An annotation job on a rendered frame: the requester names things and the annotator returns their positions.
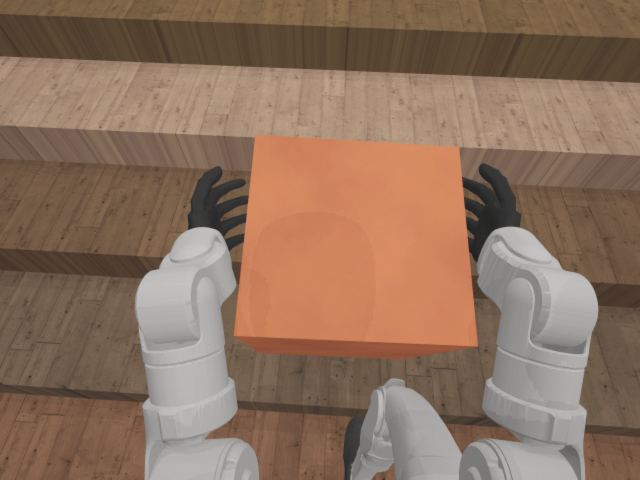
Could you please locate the right robot forearm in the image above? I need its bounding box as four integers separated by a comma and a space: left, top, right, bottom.
477, 227, 598, 480

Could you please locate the robot right foot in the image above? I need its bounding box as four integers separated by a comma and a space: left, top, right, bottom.
343, 417, 365, 480

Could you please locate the right robot upper arm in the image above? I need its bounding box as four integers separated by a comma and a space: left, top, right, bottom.
459, 438, 578, 480

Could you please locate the robot right hand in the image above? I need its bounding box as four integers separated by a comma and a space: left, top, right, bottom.
462, 163, 521, 263

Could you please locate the carton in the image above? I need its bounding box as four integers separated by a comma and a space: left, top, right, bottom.
234, 134, 478, 359

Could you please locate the robot left hand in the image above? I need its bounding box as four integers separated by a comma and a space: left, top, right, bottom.
188, 166, 249, 251

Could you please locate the left robot upper arm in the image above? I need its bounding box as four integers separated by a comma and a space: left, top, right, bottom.
149, 438, 259, 480

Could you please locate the robot right shin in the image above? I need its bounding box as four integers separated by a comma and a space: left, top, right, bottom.
350, 378, 405, 480

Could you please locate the left robot forearm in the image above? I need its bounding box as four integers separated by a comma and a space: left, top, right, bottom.
135, 227, 238, 480

